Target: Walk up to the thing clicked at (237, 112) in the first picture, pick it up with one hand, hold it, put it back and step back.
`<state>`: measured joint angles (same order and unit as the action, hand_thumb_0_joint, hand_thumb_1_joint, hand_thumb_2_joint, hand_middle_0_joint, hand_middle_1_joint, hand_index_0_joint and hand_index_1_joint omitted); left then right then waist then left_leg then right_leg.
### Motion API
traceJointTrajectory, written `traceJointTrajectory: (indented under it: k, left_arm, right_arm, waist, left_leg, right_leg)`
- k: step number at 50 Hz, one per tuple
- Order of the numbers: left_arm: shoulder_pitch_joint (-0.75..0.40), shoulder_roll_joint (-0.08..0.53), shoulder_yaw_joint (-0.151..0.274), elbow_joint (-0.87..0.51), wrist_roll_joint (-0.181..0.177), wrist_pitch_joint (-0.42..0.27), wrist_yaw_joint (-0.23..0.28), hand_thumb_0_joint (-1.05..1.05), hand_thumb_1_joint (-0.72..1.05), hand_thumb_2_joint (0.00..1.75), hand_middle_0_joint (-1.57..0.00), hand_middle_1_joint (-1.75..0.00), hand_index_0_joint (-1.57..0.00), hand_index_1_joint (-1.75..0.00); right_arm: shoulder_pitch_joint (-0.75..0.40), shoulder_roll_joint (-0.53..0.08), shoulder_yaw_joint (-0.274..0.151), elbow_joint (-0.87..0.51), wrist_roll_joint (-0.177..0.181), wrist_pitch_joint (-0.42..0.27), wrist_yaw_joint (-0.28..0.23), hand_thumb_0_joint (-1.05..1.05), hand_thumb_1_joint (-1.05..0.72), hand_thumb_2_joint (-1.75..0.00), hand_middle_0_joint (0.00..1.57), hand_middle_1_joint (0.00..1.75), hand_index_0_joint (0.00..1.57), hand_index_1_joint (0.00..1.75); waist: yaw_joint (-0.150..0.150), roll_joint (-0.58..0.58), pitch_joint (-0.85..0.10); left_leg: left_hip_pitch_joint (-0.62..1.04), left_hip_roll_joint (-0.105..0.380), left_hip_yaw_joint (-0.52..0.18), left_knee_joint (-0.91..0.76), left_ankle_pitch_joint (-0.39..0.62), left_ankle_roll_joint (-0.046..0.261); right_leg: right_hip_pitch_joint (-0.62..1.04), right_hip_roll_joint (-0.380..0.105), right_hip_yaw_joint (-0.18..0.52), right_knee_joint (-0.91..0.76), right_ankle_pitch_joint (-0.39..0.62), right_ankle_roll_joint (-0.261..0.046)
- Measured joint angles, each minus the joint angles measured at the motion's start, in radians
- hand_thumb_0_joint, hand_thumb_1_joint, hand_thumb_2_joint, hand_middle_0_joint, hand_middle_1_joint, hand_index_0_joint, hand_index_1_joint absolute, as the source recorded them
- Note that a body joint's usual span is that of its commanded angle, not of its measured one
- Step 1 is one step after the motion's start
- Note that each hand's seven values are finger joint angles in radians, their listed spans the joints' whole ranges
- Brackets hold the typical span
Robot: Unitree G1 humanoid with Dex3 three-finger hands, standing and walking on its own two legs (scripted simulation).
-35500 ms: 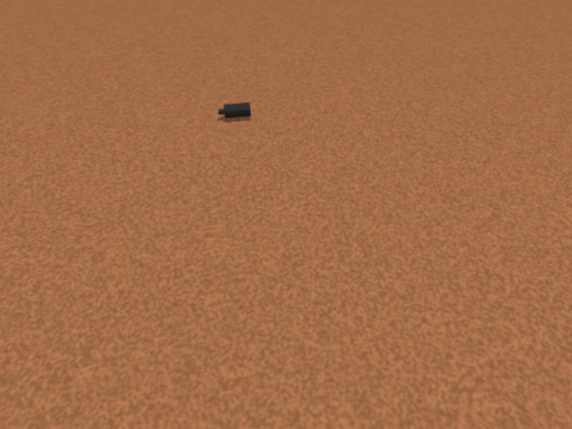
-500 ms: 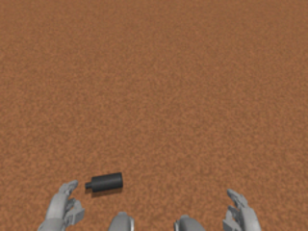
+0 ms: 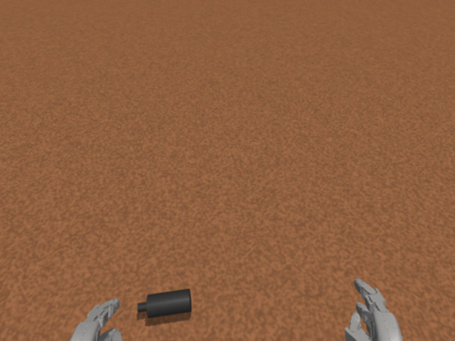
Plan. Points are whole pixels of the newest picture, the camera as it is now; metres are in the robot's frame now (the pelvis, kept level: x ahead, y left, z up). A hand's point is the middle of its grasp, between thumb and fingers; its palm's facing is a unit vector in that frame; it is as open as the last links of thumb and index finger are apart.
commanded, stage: home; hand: left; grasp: from above
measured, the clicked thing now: (164, 303) +0.43 +0.24 -0.67
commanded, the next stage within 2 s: stand in 1.76 s
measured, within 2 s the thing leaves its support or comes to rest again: neither
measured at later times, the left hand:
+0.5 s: hand out of the picture +0.15 +0.18 -0.05, palm faces +0.04 -0.98 -0.20, open 7.4 cm
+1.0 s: hand out of the picture +0.16 +0.18 -0.05, palm faces +0.04 -0.98 -0.20, open 7.4 cm
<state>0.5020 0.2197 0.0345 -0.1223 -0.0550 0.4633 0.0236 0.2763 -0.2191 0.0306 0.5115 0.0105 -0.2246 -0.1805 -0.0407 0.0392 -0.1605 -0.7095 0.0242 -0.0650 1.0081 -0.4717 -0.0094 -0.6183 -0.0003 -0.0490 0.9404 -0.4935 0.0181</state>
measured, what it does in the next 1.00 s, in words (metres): stands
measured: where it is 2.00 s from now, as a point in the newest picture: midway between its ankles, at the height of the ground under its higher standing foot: outside the picture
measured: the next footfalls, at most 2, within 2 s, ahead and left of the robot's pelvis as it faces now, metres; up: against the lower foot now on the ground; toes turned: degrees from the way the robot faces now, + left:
none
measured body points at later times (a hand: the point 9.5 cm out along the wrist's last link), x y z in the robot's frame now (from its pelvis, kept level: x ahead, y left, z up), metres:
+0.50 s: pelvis -0.01 +0.00 +0.00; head +0.01 +0.01 +0.45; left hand +0.15 +0.23 -0.03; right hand +0.14 -0.24 -0.06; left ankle +0.02 +0.12 -0.68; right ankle -0.01 -0.13 -0.68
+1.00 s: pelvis +0.00 +0.00 +0.00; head +0.02 +0.01 +0.45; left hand +0.16 +0.23 -0.03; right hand +0.16 -0.24 -0.06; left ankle +0.02 +0.12 -0.68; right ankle -0.01 -0.13 -0.68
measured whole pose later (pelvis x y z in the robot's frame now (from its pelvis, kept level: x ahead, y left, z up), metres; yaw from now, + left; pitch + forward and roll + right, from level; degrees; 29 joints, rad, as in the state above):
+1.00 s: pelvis +0.00 +0.00 +0.00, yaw +0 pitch +10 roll -3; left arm 0.49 0.23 0.03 -0.14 -0.05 0.47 0.02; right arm 0.28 -0.21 0.04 0.54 0.01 -0.24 -0.18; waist -0.03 0.04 -0.15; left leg -0.72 0.03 -0.06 1.02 -0.48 0.00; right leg -0.63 0.00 -0.04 0.95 -0.49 0.02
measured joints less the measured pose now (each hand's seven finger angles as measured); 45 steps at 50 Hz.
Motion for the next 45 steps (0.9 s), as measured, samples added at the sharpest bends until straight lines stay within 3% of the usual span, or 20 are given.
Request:
traceJointTrajectory:
  k: [45]
  left_arm:
    - [-0.005,0.007,-0.006,-0.013,0.000,0.007,0.000,0.01,0.90,0.90,-0.20,-0.30,-0.20,-0.29]
  right_arm:
    - [0.008,0.007,0.008,0.027,-0.001,-0.013,-0.004,0.01,-0.90,-0.90,0.21,0.30,0.21,0.30]
  waist:
    - [0.006,0.002,0.006]
  left_leg:
    - [-0.010,0.002,0.007,0.012,-0.001,0.004]
  right_leg:
    - [-0.012,0.002,0.008,0.011,0.003,0.004]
